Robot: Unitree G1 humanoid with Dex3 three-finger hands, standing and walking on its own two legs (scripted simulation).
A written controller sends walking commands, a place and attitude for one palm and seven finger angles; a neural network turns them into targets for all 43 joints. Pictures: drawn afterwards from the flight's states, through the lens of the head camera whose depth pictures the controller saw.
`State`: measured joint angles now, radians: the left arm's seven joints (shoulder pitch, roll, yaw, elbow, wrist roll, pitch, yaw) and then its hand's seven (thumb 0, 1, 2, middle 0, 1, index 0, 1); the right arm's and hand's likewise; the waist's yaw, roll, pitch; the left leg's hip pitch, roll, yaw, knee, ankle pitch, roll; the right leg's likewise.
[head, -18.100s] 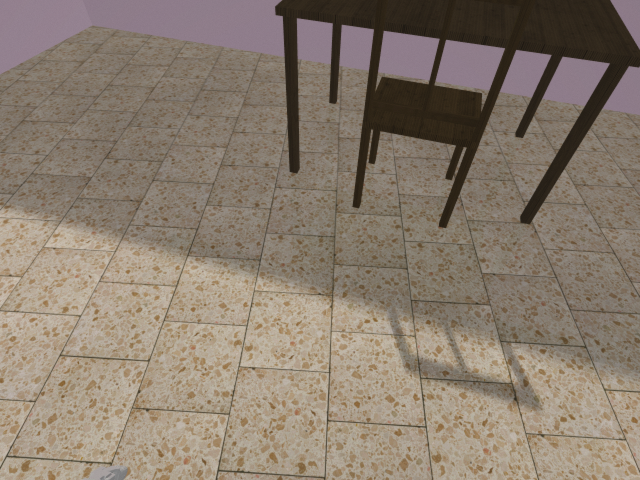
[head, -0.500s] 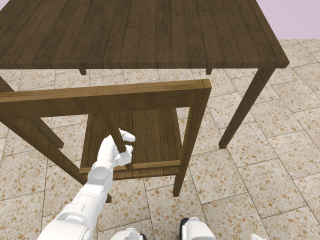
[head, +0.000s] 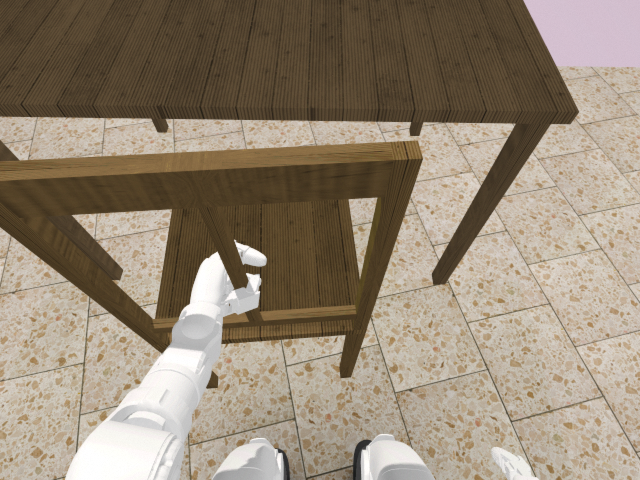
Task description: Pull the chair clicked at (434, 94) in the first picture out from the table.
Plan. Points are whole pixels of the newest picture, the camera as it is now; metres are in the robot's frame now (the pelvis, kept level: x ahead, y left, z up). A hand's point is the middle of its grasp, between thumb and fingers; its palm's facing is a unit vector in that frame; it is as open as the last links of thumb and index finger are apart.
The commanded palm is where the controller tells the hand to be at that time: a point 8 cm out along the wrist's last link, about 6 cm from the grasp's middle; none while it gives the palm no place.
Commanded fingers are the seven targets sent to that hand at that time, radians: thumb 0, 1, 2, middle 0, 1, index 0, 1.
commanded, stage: step backward, pulling the chair out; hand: left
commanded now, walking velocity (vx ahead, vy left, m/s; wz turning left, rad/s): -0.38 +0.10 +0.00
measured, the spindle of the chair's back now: (237, 273) +0.38 +0.13 -0.04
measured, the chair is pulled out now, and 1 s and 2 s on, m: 0.18 0.32 0.61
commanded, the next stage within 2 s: stop walking, hand still on the chair in 1.76 s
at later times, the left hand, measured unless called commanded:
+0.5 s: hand (239, 325) +0.31 +0.12 -0.06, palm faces -0.08 -0.98 -0.16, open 5.2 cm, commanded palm +0.31 +0.18 -0.05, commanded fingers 0.00 0.90 0.90 -0.50 -1.45 -0.50 -1.45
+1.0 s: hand (226, 392) +0.22 +0.13 -0.06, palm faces -0.04 -0.98 -0.18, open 5.2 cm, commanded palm +0.21 +0.18 -0.05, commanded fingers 0.00 0.90 0.90 -0.50 -1.45 -0.50 -1.45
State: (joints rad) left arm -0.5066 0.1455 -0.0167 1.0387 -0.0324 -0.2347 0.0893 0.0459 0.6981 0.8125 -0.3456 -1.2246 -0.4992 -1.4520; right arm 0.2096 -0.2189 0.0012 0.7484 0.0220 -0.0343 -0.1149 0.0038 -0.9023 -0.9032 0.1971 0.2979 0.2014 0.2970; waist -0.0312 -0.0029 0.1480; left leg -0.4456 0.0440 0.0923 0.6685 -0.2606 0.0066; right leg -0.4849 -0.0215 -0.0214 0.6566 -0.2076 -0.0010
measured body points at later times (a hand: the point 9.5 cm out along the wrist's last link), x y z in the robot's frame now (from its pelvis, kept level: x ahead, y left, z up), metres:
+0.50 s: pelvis -0.04 +0.02 +0.01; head +0.05 +0.02 +0.45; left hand +0.31 +0.18 -0.04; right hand +0.04 -0.23 -0.12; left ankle -0.05 +0.15 -0.72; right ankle -0.02 -0.11 -0.72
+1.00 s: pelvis -0.14 +0.01 +0.01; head -0.05 +0.00 +0.45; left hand +0.22 +0.18 -0.04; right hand -0.06 -0.25 -0.12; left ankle -0.09 +0.16 -0.72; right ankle -0.10 -0.10 -0.72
